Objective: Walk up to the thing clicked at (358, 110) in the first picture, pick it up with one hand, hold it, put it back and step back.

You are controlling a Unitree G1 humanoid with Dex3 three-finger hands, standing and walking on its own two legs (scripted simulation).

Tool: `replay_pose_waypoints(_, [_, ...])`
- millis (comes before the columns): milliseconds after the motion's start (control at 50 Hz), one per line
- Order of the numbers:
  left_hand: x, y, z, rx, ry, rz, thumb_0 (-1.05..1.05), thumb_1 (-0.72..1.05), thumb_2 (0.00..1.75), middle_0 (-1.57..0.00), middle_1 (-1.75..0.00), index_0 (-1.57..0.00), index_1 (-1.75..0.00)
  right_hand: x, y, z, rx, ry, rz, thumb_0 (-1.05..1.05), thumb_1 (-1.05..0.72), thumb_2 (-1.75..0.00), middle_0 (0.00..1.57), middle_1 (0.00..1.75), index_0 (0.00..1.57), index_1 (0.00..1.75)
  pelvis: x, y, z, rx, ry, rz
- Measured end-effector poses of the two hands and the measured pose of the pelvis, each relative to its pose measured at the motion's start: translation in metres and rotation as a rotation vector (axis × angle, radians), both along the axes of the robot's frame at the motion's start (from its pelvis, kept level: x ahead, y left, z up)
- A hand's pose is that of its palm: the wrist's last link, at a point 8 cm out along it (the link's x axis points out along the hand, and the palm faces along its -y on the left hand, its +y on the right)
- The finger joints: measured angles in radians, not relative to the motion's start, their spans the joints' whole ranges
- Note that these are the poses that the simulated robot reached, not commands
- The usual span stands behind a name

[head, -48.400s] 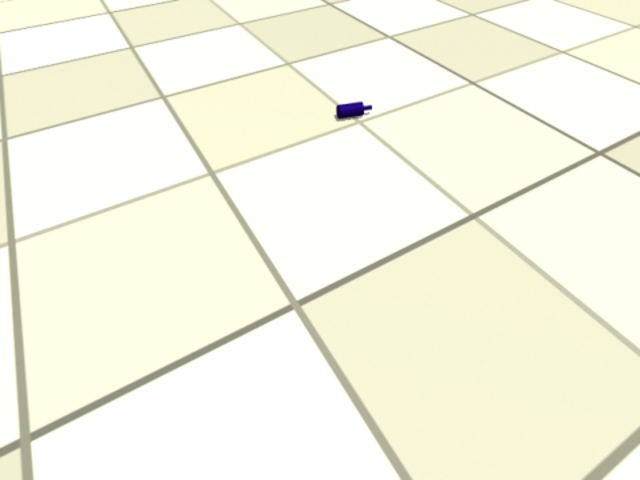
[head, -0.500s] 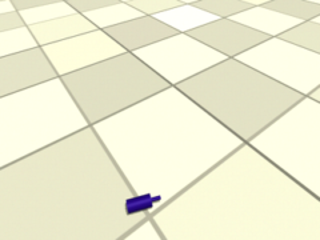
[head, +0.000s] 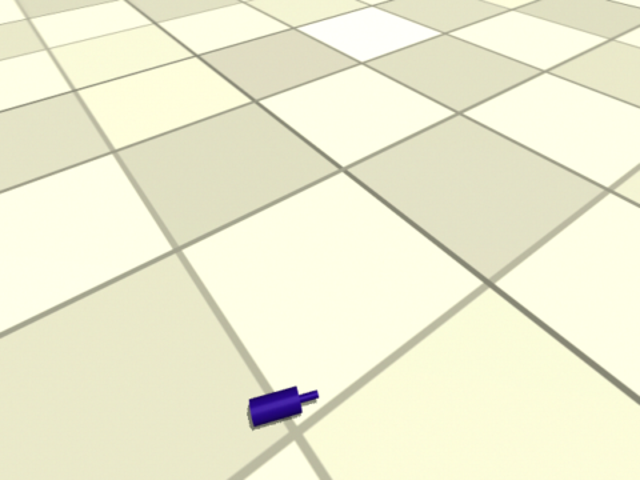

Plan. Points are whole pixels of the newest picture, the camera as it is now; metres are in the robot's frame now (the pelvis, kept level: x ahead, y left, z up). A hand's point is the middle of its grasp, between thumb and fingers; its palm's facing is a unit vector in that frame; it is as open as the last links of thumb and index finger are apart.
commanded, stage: stand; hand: left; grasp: from above
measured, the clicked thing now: (285, 403) +0.48 +0.16 -0.74
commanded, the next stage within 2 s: step back in 0.28 s
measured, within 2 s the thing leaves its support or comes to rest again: neither
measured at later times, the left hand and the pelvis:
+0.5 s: hand out of the picture +0.08 +0.29 -0.17, palm faces +0.01 -0.93 -0.37, open 7.4 cm; pelvis -0.03 +0.02 -0.02, yaw +1 degrees
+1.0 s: hand out of the picture -0.01 +0.30 -0.18, palm faces -0.09 -0.92 -0.38, open 7.4 cm; pelvis -0.12 +0.04 -0.03, yaw -5 degrees
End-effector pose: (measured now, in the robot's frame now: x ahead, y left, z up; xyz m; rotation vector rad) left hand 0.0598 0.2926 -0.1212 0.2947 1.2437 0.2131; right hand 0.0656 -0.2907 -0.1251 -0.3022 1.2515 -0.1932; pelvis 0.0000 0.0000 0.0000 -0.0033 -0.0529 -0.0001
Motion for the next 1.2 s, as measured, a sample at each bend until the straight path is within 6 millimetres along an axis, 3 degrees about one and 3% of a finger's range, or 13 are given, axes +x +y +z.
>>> replay_pose_waypoints(300, [0.007, 0.0, 0.001, -0.003, -0.017, -0.003, 0.0, 0.9, 0.9, -0.21, -0.3, -0.21, -0.3, 0.001, -0.002, 0.0, 0.0, 0.004, 0.002, 0.01, -0.91, -0.9, 0.2, 0.3, 0.21, 0.3, 0.001, -0.001, 0.0, 0.0, 0.01, 0.004])
replay_pose_waypoints(420, [0.005, 0.017, -0.004, 0.022, -0.024, 0.016, 0.0, 0.9, 0.9, -0.21, -0.3, -0.21, -0.3, 0.002, -0.008, -0.004, -0.025, -0.007, 0.001, 0.01, -0.91, -0.9, 0.2, 0.3, 0.21, 0.3, -0.017, 0.006, -0.01, -0.015, 0.015, 0.012])
replay_pose_waypoints(580, [0.024, 0.058, -0.025, 0.034, -0.092, -0.018, 0.0, 0.9, 0.9, -0.21, -0.3, -0.21, -0.3, -0.027, 0.007, -0.004, -0.106, 0.023, 0.009, 0.01, -0.91, -0.9, 0.2, 0.3, 0.2, 0.3, -0.036, 0.039, -0.029, -0.012, 0.026, 0.022])
replay_pose_waypoints(660, [0.024, 0.064, -0.025, 0.03, -0.105, -0.025, 0.0, 0.9, 0.9, -0.21, -0.3, -0.2, -0.3, -0.049, 0.023, 0.005, -0.108, 0.056, 0.012, 0.01, -0.91, -0.9, 0.2, 0.3, 0.2, 0.3, -0.05, 0.047, -0.022, -0.021, 0.031, 0.021])
replay_pose_waypoints(800, [-0.01, 0.064, -0.023, 0.019, -0.043, -0.07, 0.0, 0.9, 0.9, -0.21, -0.3, -0.2, -0.3, -0.059, 0.039, 0.01, -0.098, -0.028, -0.018, 0.01, -0.9, -0.9, 0.2, 0.3, 0.21, 0.3, -0.07, 0.055, -0.016, -0.017, 0.031, -0.03])
replay_pose_waypoints(920, [-0.046, 0.061, -0.023, 0.034, -0.005, -0.097, 0.0, 0.9, 0.9, -0.21, -0.3, -0.21, -0.3, -0.072, 0.039, 0.001, -0.068, -0.105, -0.022, 0.01, -0.9, -0.9, 0.2, 0.3, 0.21, 0.3, -0.096, 0.052, -0.022, -0.006, 0.022, -0.071])
replay_pose_waypoints(1040, [-0.086, 0.049, -0.015, 0.058, -0.021, -0.104, 0.0, 0.9, 0.9, -0.21, -0.3, -0.21, -0.3, -0.099, 0.021, -0.015, -0.037, -0.126, -0.038, 0.01, -0.9, -0.9, 0.2, 0.3, 0.21, 0.3, -0.127, 0.039, -0.03, -0.018, 0.008, -0.083])
replay_pose_waypoints(1120, [-0.115, 0.045, -0.001, 0.064, -0.033, -0.09, 0.0, 0.9, 0.9, -0.21, -0.3, -0.21, -0.3, -0.122, 0.014, -0.011, -0.032, -0.098, -0.044, 0.01, -0.9, -0.9, 0.2, 0.3, 0.21, 0.3, -0.143, 0.035, -0.022, 0.02, 0.007, -0.079])
replay_pose_waypoints(1200, [-0.127, 0.047, 0.007, 0.077, -0.062, -0.081, 0.0, 0.9, 0.9, -0.21, -0.3, -0.21, -0.3, -0.148, 0.01, -0.006, -0.052, -0.07, -0.025, 0.01, -0.91, -0.9, 0.2, 0.3, 0.21, 0.3, -0.161, 0.037, -0.016, 0.025, 0.023, -0.059])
